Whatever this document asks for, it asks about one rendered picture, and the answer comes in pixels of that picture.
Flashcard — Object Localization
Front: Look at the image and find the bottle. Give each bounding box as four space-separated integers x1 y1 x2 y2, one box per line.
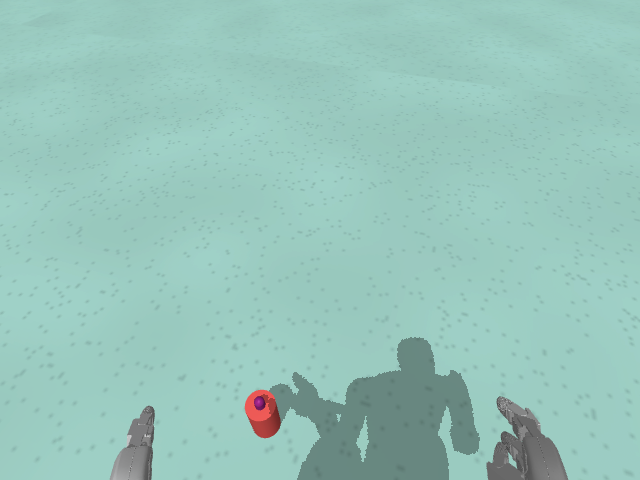
245 390 281 438

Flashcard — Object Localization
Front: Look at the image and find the right robot hand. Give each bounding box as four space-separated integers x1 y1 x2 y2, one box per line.
486 397 568 480

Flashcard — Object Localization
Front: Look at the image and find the left robot hand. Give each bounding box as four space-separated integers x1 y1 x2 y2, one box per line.
110 406 155 480

